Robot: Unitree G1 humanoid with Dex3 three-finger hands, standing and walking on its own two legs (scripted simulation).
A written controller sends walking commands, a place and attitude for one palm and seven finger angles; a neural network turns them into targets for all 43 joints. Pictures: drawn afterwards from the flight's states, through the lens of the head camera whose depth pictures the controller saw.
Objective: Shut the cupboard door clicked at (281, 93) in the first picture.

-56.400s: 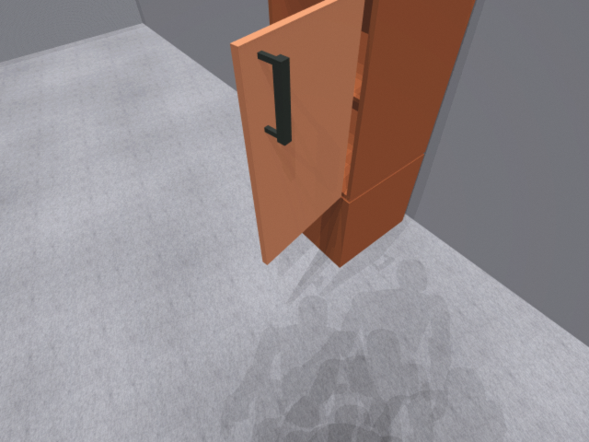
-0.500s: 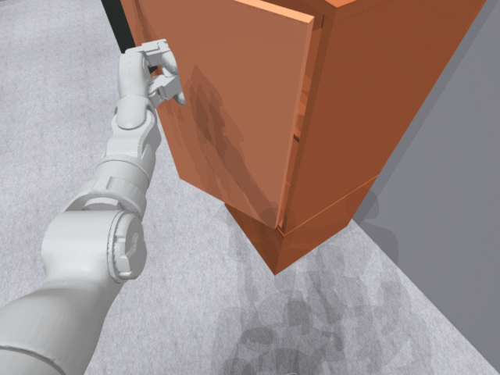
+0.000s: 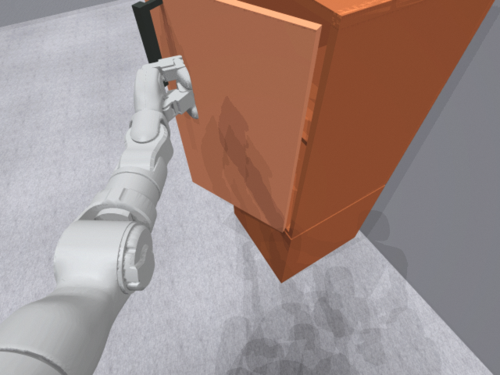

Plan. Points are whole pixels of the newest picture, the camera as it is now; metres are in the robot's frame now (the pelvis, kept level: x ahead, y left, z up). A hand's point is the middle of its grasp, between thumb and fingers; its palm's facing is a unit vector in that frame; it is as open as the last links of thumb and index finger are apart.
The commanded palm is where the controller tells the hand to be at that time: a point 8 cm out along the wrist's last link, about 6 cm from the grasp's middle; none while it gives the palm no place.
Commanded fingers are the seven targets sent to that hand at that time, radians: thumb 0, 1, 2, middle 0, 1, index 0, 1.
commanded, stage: draw the hand back to the body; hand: left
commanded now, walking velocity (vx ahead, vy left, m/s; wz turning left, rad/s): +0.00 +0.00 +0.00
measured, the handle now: (159, 44) +0.69 +0.13 +0.16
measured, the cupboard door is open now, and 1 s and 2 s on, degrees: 25 25 25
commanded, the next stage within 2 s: step back with the hand held close in 1.44 s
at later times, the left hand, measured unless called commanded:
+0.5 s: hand (101, 186) +0.34 +0.16 +0.18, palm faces +0.10 -0.98 -0.14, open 3.1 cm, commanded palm +0.30 +0.21 +0.18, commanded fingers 0.00 0.90 0.90 -0.94 -1.11 -0.94 -1.11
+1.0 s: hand out of the picture +0.22 +0.27 +0.17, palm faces +0.43 -0.82 -0.37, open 5.6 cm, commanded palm +0.16 +0.31 +0.19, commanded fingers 0.00 0.90 0.90 -0.25 -0.36 -0.25 -0.36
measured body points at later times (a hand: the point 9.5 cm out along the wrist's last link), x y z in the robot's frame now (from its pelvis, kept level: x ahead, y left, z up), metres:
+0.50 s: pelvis +0.00 +0.00 +0.02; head -0.02 -0.02 +0.47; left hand +0.32 +0.21 +0.18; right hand +0.20 -0.23 -0.05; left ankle -0.01 +0.11 -0.72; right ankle +0.00 -0.11 -0.72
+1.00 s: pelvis +0.02 +0.01 +0.02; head +0.00 -0.02 +0.47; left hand +0.19 +0.31 +0.19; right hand +0.19 -0.20 -0.08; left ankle -0.01 +0.11 -0.72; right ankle +0.00 -0.11 -0.72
